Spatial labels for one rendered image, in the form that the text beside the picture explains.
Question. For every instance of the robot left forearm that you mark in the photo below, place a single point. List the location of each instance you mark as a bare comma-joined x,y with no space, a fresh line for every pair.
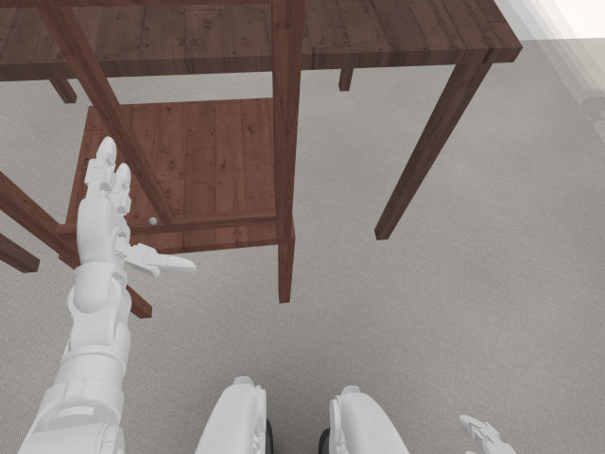
87,388

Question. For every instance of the robot left upper arm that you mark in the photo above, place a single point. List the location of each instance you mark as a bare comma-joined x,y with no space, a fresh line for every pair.
97,438

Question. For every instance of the table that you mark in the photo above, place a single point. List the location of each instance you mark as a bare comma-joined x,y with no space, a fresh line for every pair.
140,41

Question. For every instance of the chair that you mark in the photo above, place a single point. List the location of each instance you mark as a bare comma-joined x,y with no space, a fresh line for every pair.
216,174

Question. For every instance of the right robot hand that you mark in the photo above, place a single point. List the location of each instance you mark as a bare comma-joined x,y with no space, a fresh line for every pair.
485,436

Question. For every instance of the left robot shin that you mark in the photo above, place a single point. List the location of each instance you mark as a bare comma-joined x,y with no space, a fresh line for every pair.
259,443

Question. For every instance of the right robot shin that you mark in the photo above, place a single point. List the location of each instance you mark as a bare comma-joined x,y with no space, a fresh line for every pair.
333,449

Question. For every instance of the left robot hand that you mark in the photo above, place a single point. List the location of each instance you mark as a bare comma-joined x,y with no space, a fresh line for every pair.
101,220

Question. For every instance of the robot shin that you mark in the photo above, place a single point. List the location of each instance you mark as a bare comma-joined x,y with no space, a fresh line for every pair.
259,443
333,449

